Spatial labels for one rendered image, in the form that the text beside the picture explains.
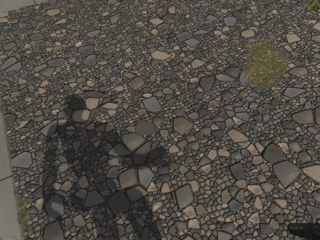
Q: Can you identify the right robot hand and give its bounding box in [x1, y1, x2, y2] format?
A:
[287, 222, 320, 240]

